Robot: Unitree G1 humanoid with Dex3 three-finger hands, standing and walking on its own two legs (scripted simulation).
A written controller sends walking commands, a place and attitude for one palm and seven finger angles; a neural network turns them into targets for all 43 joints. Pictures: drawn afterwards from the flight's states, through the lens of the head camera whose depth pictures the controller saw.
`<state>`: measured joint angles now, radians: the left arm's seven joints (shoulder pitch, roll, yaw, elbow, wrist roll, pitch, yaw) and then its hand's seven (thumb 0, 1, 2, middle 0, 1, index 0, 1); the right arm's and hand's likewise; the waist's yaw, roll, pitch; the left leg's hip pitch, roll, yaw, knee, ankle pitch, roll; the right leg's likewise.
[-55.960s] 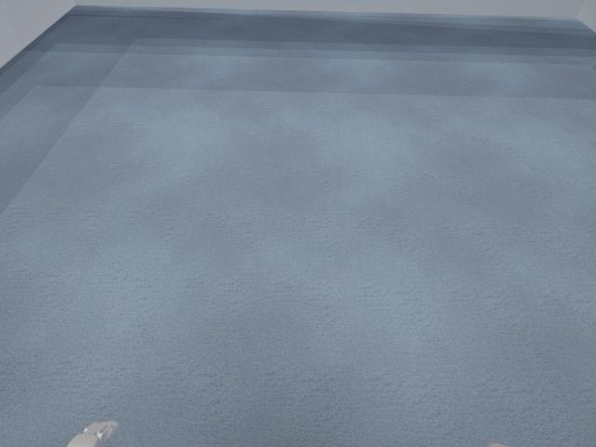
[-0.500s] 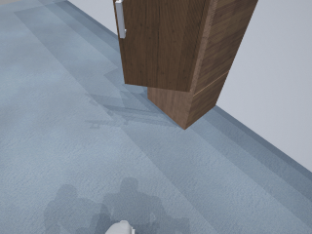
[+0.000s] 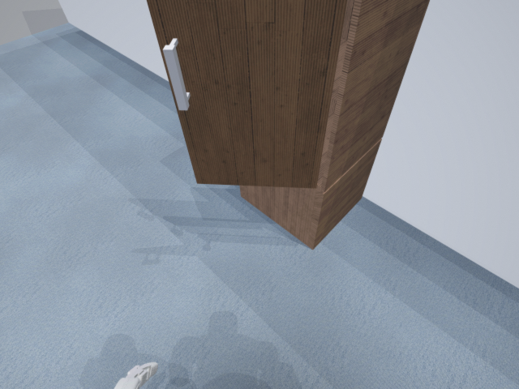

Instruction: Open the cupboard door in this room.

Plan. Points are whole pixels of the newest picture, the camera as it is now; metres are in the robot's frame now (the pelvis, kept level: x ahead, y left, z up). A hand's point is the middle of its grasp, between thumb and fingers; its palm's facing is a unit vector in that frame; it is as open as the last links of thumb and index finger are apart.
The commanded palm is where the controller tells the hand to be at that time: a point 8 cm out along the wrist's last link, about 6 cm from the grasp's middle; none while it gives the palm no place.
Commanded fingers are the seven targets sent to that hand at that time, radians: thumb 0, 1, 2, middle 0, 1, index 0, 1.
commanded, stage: take the last steps up to it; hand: left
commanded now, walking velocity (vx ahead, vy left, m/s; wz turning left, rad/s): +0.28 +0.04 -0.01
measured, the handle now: (179, 75) +0.77 +0.22 +0.09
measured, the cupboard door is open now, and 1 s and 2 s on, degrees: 39 39 39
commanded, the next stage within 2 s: come to a stop and stand still in 0.26 s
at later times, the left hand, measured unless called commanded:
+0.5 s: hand (135, 367) +0.19 +0.25 -0.17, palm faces +0.05 -0.98 -0.17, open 7.4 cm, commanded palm none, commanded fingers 0.00 0.90 0.90 -0.20 -0.30 -0.20 -0.30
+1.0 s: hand (157, 319) +0.27 +0.22 -0.15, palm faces +0.02 -0.98 -0.22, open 7.4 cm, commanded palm none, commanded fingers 0.00 0.90 0.90 -0.20 -0.30 -0.20 -0.30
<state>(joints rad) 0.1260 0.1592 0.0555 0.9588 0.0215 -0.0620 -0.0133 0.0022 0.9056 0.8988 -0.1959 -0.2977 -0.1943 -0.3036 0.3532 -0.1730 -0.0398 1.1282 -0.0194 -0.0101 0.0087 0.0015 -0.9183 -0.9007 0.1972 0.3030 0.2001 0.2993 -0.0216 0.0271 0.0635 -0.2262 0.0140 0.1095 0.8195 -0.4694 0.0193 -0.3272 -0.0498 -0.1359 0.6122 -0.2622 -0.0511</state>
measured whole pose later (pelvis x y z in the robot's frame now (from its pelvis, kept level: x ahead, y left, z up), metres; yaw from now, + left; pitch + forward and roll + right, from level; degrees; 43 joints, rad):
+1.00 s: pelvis +0.19 +0.04 +0.01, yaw -1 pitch +0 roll +1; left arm 0.16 0.17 0.04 0.98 0.02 0.00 0.03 0.00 0.90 0.90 -0.20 -0.30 -0.20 -0.30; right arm 0.17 -0.20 -0.06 1.02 0.00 0.06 -0.01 0.00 -0.91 -0.90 0.19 0.30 0.20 0.30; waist 0.01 -0.01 0.08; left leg -0.32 -0.01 0.03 0.80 -0.47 -0.05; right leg -0.27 -0.05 -0.06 0.47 -0.21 -0.01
